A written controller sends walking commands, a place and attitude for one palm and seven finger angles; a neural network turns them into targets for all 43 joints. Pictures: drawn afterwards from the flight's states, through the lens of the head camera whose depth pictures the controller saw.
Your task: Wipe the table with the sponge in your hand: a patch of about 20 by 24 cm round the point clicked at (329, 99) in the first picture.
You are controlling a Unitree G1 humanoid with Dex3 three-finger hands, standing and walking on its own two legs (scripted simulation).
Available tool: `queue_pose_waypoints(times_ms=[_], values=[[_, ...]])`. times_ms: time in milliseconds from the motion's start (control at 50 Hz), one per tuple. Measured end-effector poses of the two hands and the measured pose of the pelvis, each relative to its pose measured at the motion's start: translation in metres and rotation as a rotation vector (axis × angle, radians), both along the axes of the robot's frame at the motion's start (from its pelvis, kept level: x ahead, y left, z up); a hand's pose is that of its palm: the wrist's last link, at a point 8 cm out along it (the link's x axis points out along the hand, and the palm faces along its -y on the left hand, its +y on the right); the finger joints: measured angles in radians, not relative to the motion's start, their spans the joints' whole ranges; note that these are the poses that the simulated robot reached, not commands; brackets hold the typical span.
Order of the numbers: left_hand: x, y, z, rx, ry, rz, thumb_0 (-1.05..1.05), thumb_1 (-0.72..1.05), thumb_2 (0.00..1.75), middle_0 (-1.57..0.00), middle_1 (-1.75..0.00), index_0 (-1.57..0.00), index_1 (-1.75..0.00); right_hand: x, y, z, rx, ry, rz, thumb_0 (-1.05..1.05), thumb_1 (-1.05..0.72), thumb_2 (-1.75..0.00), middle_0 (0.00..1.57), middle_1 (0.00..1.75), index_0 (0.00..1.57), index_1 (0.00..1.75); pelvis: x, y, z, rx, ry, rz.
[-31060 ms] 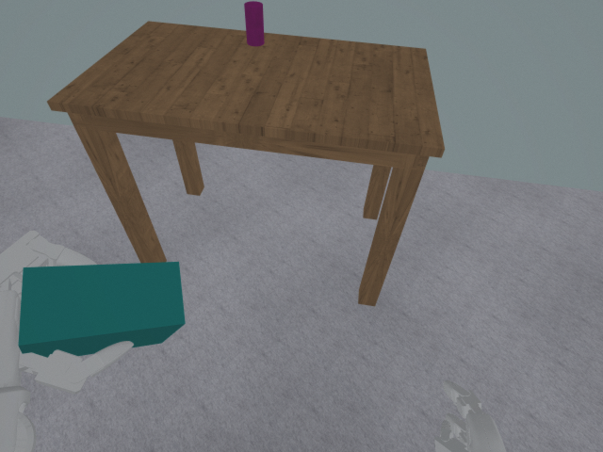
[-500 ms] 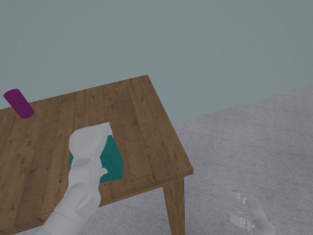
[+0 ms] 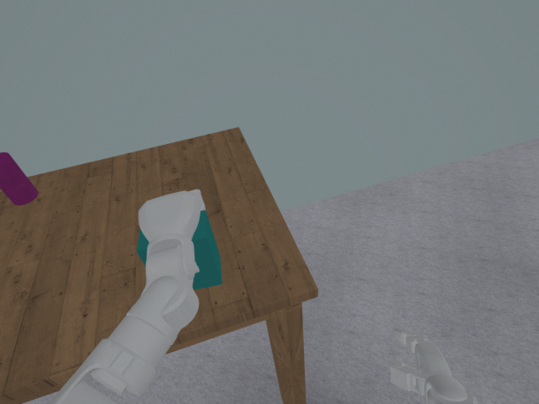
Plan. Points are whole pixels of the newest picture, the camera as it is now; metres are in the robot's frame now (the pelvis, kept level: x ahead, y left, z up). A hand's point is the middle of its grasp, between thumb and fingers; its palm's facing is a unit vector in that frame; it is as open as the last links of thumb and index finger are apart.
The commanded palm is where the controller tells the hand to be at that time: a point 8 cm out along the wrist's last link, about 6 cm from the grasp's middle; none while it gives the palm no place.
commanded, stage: wipe forward along the third lane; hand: left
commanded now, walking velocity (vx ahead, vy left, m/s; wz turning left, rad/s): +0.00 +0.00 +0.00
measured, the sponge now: (186, 262) +0.34 +0.19 +0.03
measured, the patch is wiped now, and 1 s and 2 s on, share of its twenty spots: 0.80 0.85 0.95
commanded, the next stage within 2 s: wipe back along the third lane in 1.32 s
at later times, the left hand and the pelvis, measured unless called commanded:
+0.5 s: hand (186, 218) +0.38 +0.19 +0.09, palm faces -0.02 -0.03 -1.00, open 10.3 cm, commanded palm +0.36 +0.20 +0.12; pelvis -0.01 -0.02 +0.00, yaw +0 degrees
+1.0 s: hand (180, 199) +0.43 +0.21 +0.09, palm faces -0.07 -0.02 -1.00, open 10.3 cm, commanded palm +0.41 +0.23 +0.12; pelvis +0.01 -0.02 +0.00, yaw +0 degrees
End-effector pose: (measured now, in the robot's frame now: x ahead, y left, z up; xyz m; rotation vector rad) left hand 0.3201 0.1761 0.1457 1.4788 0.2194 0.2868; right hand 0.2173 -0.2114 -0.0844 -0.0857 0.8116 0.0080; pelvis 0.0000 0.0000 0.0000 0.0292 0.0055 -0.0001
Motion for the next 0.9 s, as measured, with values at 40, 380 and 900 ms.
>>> queue_pose_waypoints(times_ms=[40,380,900], values=[[0.005,-0.001,0.000,0.009,0.010,0.004,-0.01,-0.56,1.06,-0.70,-1.36,-0.76,-1.32,-0.005,-0.005,-0.002,-0.008,0.007,-0.013,0.01,-0.91,-0.90,0.20,0.30,0.19,0.30,-0.001,-0.002,0.000,0.000,0.005,0.001],[0.029,0.001,0.000,0.025,0.052,0.008,0.00,-0.56,1.07,-0.71,-1.36,-0.76,-1.32,-0.055,-0.042,-0.023,-0.062,0.111,-0.109,0.01,-0.91,-0.90,0.20,0.30,0.19,0.30,-0.005,-0.014,-0.001,0.003,0.031,-0.006],[0.090,0.028,0.001,0.051,0.127,0.004,0.01,-0.57,1.07,-0.72,-1.36,-0.76,-1.33,-0.095,-0.067,-0.041,-0.106,0.260,-0.177,0.01,-0.91,-0.90,0.20,0.30,0.19,0.30,0.005,-0.023,-0.001,-0.001,0.120,-0.006]])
